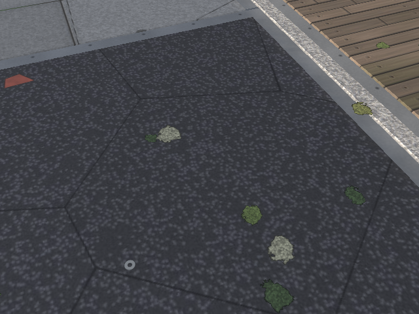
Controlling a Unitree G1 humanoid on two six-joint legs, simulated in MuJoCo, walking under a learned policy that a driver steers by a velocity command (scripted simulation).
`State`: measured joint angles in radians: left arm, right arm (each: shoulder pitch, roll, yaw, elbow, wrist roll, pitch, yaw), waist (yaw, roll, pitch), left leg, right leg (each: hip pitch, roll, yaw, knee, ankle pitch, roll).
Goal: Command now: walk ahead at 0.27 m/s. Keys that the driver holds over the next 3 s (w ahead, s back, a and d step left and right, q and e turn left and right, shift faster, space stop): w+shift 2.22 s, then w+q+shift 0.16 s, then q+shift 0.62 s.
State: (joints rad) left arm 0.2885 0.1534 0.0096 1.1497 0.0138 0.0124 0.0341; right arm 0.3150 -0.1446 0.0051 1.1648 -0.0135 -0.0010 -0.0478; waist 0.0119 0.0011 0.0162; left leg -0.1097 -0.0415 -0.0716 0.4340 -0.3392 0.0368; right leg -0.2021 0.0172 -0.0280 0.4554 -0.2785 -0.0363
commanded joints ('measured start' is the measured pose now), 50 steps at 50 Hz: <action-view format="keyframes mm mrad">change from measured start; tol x32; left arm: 1 66 130 33 -42 5 7 -13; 21 -461 106 36 -463 23 -75 -108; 28 299 372 123 -246 57 -65 -30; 50 197 294 64 -167 32 -104 -2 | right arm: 1 61 -119 -29 -48 -11 4 12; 15 378 -207 -96 -74 -31 -101 25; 44 -441 -90 -14 -461 -7 -79 116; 50 67 -258 -80 -333 -11 -77 53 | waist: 1 4 -6 154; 14 -212 177 167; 27 312 54 -194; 29 146 -303 -276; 42 10 8 176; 50 -243 -128 -190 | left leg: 1 -267 68 -130 -53 -519 102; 9 -183 43 -49 4 -109 98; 15 540 382 -496 -228 -2 262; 21 126 247 -199 -436 83 181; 26 -108 217 29 143 1147 92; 27 -271 166 30 479 941 74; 28 -503 -6 15 967 -47 62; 29 -634 -63 -149 1092 -112 103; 40 -668 169 113 530 359 29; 50 95 -27 188 59 249 152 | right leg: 1 -70 -87 179 -70 -576 -85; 10 -124 -173 335 -170 -375 -146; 17 -952 -80 35 620 -154 -62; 26 309 81 -140 280 37 -94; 30 370 -379 845 -280 -647 -175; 35 -92 -232 369 -325 -275 -163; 44 76 -139 32 -502 628 -113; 50 298 -199 -25 326 1260 -81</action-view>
